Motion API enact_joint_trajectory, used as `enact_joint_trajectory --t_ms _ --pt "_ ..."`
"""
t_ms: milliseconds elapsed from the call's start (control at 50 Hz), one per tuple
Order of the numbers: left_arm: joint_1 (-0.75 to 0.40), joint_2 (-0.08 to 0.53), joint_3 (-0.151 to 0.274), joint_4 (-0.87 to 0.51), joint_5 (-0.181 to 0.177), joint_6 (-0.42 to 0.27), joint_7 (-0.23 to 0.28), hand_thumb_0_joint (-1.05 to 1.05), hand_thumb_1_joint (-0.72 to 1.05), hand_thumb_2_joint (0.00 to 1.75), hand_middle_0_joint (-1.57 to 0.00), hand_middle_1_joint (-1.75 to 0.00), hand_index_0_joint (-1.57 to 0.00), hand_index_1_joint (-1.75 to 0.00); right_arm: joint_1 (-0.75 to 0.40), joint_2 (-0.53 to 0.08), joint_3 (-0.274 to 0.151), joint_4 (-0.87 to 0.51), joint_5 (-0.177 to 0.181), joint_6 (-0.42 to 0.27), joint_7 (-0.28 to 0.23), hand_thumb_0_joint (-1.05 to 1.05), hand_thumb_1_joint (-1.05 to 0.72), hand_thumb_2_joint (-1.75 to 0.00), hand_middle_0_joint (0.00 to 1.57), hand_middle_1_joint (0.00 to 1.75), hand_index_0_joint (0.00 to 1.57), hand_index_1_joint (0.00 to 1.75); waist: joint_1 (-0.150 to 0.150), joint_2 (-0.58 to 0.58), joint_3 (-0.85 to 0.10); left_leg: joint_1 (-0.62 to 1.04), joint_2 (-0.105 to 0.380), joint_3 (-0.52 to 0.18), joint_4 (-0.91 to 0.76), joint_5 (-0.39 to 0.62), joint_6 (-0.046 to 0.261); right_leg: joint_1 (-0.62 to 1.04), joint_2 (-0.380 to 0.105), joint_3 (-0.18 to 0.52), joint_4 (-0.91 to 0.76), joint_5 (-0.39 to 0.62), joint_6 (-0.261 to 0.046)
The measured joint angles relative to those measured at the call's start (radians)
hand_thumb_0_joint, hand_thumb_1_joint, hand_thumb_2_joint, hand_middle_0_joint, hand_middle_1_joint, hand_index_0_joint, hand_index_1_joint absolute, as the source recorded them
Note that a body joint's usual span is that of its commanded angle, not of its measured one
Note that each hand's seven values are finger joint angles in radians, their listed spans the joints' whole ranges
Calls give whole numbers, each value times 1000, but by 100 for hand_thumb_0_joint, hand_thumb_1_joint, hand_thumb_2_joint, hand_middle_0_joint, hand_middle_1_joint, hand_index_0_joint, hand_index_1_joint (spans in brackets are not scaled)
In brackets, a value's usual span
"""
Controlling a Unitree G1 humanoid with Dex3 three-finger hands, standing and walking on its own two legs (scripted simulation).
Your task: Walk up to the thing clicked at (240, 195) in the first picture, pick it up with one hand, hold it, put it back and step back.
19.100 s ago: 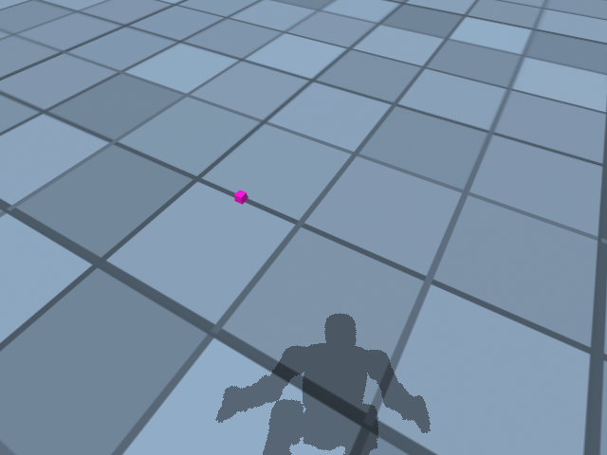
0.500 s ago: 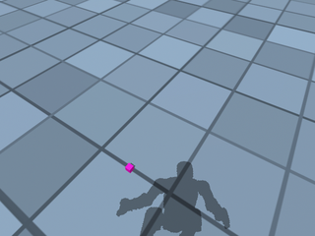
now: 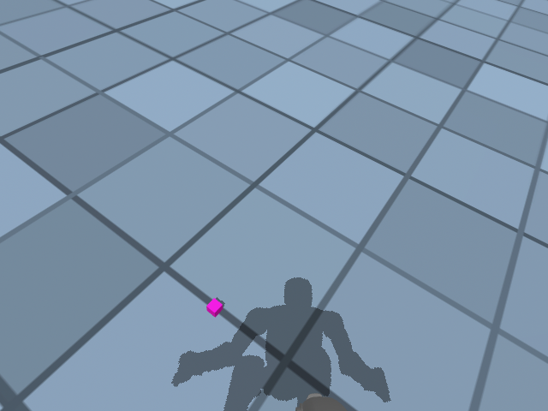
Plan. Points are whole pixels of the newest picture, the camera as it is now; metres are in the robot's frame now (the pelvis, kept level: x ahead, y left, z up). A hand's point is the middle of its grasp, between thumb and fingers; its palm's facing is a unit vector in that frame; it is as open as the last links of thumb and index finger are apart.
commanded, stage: walk up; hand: left
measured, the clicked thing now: (214, 307) +0.58 +0.18 -0.75
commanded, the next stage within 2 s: none
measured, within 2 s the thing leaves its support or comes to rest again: neither
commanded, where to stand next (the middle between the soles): +0.20 -0.06 m, yaw +0 degrees
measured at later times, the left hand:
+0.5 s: hand (163, 349) +0.24 +0.18 -0.13, palm faces -0.03 -0.93 -0.36, open 7.3 cm
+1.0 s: hand (164, 364) +0.23 +0.18 -0.16, palm faces -0.01 -0.92 -0.40, open 7.3 cm
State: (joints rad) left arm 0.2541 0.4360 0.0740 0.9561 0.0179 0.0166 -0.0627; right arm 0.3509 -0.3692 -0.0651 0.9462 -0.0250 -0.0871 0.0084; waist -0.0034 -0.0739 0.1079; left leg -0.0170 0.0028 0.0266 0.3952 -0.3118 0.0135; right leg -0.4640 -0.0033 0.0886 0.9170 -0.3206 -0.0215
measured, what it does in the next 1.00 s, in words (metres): walks ahead: right foot, then left foot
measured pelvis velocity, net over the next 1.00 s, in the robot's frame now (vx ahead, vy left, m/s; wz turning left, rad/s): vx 0.17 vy -0.09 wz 0.01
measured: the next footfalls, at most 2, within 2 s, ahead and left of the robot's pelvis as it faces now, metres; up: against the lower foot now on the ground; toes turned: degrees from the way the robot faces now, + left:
right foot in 0.18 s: +0.19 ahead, -0.21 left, +0.00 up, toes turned +0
left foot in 0.62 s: +0.29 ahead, +0.05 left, +0.00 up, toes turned +1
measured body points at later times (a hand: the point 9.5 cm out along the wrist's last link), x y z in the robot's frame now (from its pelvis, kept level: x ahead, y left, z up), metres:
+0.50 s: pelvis +0.15 -0.07 -0.01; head +0.18 -0.09 +0.44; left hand +0.24 +0.23 -0.11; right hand +0.21 -0.39 -0.12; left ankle +0.21 +0.08 -0.70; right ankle +0.19 -0.15 -0.74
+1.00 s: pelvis +0.17 -0.09 -0.02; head +0.19 -0.10 +0.43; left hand +0.23 +0.23 -0.13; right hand +0.31 -0.38 -0.14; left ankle +0.25 +0.05 -0.74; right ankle +0.15 -0.21 -0.74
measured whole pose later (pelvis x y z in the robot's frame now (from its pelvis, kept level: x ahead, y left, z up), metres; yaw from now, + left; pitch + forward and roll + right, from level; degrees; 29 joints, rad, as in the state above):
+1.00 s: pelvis +0.17 -0.09 -0.02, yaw +1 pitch -3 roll +0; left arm 0.21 0.37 0.00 0.97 0.01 -0.02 0.00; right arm 0.10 -0.39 -0.02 0.89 -0.01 0.00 0.02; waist 0.02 0.05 0.10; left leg -0.38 0.03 -0.01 0.65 -0.20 -0.01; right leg -0.22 -0.02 0.00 0.69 -0.41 0.01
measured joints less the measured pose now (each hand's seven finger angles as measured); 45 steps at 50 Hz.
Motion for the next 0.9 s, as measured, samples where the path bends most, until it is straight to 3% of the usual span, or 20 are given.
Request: enact_joint_trajectory --t_ms 120,180,200,240,300,340,420,540,620,660,720,760,820,860,900 --pt "-49 -20 -9 -51 2 6 -24 1 91 90 -20 -30 -20 -30 15 -12 0 -52 7 11 0 0 -90 -90 21 30 20 30 -9 11 38 68 1 26 26 -82 -22 -15 -57 -59 -232 152 -9" --pt "-66 -35 -8 -70 5 4 -33 1 91 90 -20 -30 -20 -30 25 -22 2 -74 7 16 -4 0 -90 -90 21 30 20 30 -21 29 22 72 10 31 93 -160 -43 38 -55 -95 -287 166 -28" --pt "-79 -49 -4 -73 5 0 -31 1 91 90 -20 -30 -20 -30 22 -29 1 -76 8 18 -7 0 -90 -90 21 30 20 30 -23 57 26 64 33 26 144 -193 -44 47 -37 -108 -276 165 -18" --pt "-101 -69 -2 -98 5 -21 -27 1 91 90 -20 -30 -20 -30 5 -29 4 -81 15 27 -14 1 -91 -90 21 30 20 30 -28 102 50 -13 67 -14 367 -191 -14 66 -8 -143 -242 123 -17" --pt "-100 -78 -6 -138 -13 -45 -14 1 91 90 -20 -30 -20 -30 -17 -13 26 -89 22 35 -13 1 -91 -90 21 30 20 30 -8 79 59 -180 -1 -50 724 -196 17 104 -19 -137 -243 88 -32" --pt "-83 -89 -14 -147 -19 -47 -5 0 91 90 -20 -30 -20 -30 -23 -17 30 -95 26 33 -6 1 -91 -90 21 30 20 30 0 83 47 -272 -12 -54 808 -154 26 150 -16 -140 -300 97 -40" --pt "-30 -94 -22 -154 -13 -55 3 0 91 90 -20 -30 -21 -30 -19 -35 22 -120 20 27 11 0 -91 -90 21 30 20 30 9 106 18 -392 16 -74 725 -52 17 220 12 -152 -402 116 -46" --pt "1 -70 -28 -157 -2 -45 25 1 91 90 -20 -30 -21 -30 -26 -40 17 -103 10 34 -1 0 -91 -90 21 30 20 30 23 98 27 -411 43 -49 385 6 -27 242 33 -174 -389 69 -51" --pt "-2 -54 -40 -150 -15 -20 38 1 91 90 -20 -30 -21 -30 -40 -33 19 -87 5 44 -15 0 -91 -90 21 30 20 30 24 76 35 -344 19 -16 239 119 2 208 25 -186 -264 -20 -41" --pt "-23 -45 -42 -131 -25 -2 45 1 91 90 -20 -30 -20 -30 -63 -15 21 -79 0 50 -20 0 -91 -90 21 30 20 30 20 38 39 -344 -3 -8 246 84 -1 184 2 -175 -203 -54 -31" --pt "-47 -49 -47 -109 -36 15 53 1 91 90 -20 -30 -20 -30 -105 -6 40 -89 0 53 -17 0 -91 -90 21 30 20 30 15 33 45 -360 6 -11 270 74 4 152 25 -120 -104 -201 -22" --pt "-58 -52 -50 -92 -36 17 51 1 91 90 -20 -30 -20 -30 -134 -2 47 -98 0 54 -19 1 -91 -90 21 30 20 30 10 41 39 -370 16 -18 270 78 2 147 25 -95 -65 -241 -20" --pt "-65 -55 -52 -71 -35 4 48 1 91 90 -20 -30 -20 -30 -174 -3 54 -106 4 59 -17 0 -91 -90 21 30 20 30 16 56 24 -394 29 -22 281 78 -12 192 2 -78 -162 -170 -18" --pt "-69 -62 -51 -48 -30 -14 54 1 91 90 -20 -30 -20 -30 -209 -8 55 -100 10 70 -12 0 -91 -90 21 30 20 30 24 84 26 -404 49 -31 309 67 -25 228 7 -84 -241 -75 14" --pt "-64 -71 -59 -29 -18 -26 59 1 91 90 -20 -30 -20 -30 -231 -9 52 -90 15 86 -7 0 -91 -90 21 30 20 30 22 113 21 -397 58 -50 306 71 -25 242 19 -101 -251 -72 26"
